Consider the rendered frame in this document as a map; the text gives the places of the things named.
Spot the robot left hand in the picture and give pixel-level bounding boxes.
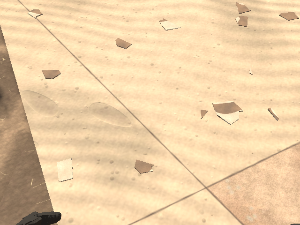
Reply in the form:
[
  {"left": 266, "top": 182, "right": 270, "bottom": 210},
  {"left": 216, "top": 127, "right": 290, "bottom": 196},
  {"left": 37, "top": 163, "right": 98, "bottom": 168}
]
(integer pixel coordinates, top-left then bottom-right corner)
[{"left": 16, "top": 211, "right": 62, "bottom": 225}]

